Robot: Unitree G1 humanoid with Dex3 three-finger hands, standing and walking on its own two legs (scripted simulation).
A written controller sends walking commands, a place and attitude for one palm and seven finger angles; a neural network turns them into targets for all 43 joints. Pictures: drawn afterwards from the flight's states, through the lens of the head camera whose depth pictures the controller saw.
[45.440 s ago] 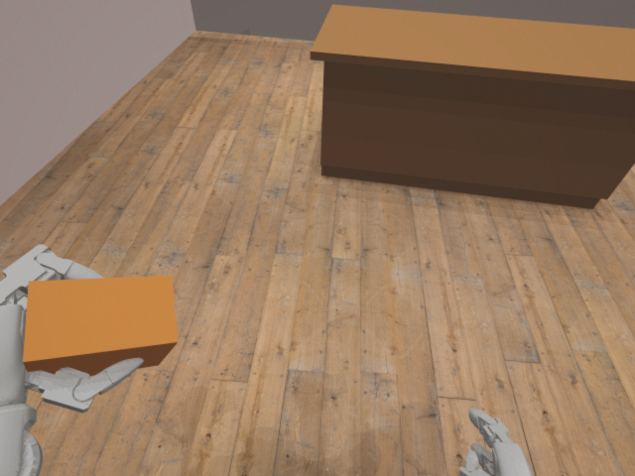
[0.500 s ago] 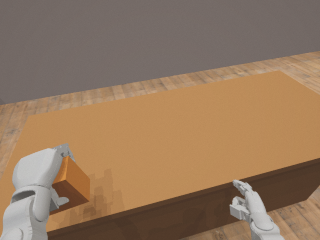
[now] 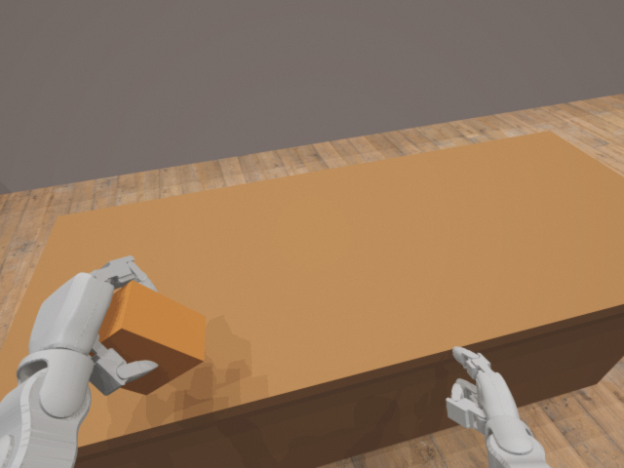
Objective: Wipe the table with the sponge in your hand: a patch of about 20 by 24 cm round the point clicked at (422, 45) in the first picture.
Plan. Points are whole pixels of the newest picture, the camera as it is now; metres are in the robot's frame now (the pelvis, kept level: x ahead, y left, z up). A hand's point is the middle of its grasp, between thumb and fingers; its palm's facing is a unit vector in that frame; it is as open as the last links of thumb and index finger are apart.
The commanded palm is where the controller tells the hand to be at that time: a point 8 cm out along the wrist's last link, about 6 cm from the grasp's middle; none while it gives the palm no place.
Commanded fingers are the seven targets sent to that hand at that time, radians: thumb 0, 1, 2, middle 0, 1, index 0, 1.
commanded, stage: step back with the hand held close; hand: left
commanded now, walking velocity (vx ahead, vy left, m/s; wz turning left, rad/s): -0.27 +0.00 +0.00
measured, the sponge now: (152, 345) +0.21 +0.25 +0.08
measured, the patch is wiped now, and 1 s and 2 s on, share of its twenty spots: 1.00 1.00 1.00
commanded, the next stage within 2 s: stop stepping back and stand still in 1.24 s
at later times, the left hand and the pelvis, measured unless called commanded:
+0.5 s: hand (116, 322) +0.19 +0.25 +0.15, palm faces +0.37 -0.86 -0.35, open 10.0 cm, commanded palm +0.14 +0.30 +0.17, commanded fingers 0.00 0.10 1.30 -1.20 -1.60 -1.20 -1.60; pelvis -0.02 +0.01 -0.02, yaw +1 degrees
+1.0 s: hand (90, 388) +0.12 +0.23 +0.16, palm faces +0.28 -0.89 -0.37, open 10.0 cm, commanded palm +0.06 +0.29 +0.17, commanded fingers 0.00 0.10 1.30 -1.20 -1.60 -1.20 -1.60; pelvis -0.10 +0.01 -0.01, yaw -1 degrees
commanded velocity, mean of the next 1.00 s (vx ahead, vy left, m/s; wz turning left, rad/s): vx -0.31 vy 0.00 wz -0.04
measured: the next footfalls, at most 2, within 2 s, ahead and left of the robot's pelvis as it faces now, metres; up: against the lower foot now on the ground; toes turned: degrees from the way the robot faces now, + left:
right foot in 0.82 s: -0.07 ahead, -0.11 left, +0.00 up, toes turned +3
left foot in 1.26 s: -0.17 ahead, +0.14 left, +0.00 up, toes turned +2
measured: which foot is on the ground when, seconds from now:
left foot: down 0.00-1.00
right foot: down 0.00-0.60, up 0.62-0.80, down 0.82-1.00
